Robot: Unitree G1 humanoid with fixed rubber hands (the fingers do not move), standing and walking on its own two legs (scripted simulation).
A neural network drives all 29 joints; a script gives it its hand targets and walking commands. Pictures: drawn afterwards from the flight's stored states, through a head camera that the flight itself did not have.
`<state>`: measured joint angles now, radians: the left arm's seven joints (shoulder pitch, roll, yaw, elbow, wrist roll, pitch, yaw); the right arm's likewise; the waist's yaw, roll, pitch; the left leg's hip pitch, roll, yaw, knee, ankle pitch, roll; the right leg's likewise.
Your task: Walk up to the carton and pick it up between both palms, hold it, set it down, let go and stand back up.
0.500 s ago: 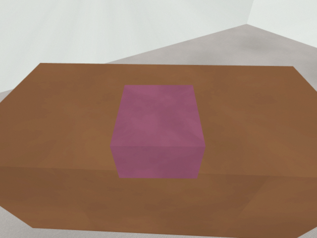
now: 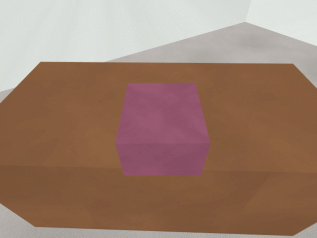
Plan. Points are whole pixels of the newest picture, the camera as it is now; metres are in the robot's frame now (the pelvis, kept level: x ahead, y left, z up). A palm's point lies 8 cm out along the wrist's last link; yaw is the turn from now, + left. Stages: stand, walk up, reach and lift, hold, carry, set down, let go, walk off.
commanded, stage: stand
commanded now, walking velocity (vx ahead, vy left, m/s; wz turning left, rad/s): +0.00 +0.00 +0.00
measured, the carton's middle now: (161, 126) +0.49 +0.00 +0.00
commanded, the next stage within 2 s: none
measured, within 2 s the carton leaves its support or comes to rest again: neither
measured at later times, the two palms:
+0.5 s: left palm out of the picture -0.05 +0.21 -0.15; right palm out of the picture -0.05 -0.19 -0.15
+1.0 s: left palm out of the picture -0.04 +0.21 -0.15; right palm out of the picture -0.04 -0.18 -0.15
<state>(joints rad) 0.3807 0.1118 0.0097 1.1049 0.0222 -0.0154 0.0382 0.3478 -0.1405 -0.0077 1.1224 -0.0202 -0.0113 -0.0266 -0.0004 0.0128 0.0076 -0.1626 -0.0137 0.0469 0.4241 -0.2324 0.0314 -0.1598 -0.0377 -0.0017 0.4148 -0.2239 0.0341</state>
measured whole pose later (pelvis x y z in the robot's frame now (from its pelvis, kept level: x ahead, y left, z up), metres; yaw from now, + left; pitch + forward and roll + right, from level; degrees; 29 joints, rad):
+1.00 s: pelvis +0.00 +0.02 +0.00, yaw +0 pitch -1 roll +0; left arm 0.35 0.08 0.01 1.17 0.02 -0.01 0.05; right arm 0.35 -0.11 -0.01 1.13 -0.01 -0.02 -0.03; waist -0.01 0.02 0.03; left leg -0.16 -0.04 0.07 0.41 -0.23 0.06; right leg -0.18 -0.07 0.02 0.43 -0.23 0.06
